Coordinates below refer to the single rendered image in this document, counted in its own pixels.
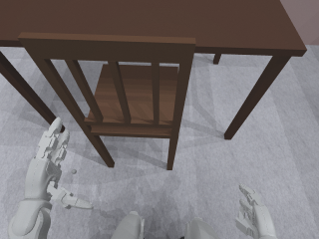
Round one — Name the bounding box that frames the right robot shin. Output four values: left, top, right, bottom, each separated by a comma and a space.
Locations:
192, 217, 202, 221

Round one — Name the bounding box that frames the chair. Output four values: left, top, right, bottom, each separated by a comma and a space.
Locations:
18, 32, 196, 170

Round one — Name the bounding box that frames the robot left hand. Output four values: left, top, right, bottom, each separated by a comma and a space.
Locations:
24, 117, 94, 210

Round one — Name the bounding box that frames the table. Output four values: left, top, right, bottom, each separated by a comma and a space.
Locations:
0, 0, 307, 140

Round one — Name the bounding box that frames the robot right thigh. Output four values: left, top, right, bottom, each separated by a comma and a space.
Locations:
184, 220, 219, 239

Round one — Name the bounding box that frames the left robot forearm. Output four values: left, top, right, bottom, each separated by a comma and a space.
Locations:
7, 198, 53, 239

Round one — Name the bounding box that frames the robot right hand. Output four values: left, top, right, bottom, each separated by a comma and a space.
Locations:
235, 183, 277, 239

